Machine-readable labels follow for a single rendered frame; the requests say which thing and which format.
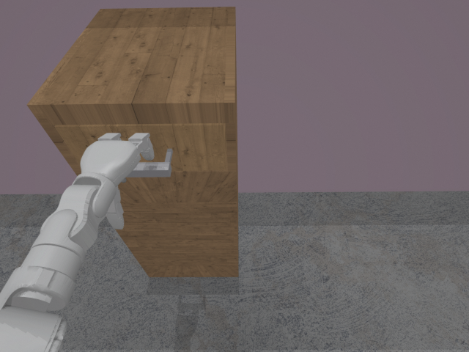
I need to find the cabinet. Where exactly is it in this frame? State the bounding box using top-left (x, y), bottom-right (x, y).
top-left (27, 7), bottom-right (238, 277)

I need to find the robot left hand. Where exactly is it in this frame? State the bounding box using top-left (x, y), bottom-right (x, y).
top-left (80, 133), bottom-right (154, 230)

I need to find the left robot forearm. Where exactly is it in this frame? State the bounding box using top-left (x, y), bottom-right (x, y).
top-left (0, 172), bottom-right (117, 312)

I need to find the left robot upper arm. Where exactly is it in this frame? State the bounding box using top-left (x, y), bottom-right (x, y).
top-left (0, 304), bottom-right (67, 352)

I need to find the drawer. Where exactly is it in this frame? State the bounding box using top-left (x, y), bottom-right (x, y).
top-left (55, 123), bottom-right (226, 171)

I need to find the handle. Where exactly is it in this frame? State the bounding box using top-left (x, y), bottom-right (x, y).
top-left (127, 149), bottom-right (173, 177)

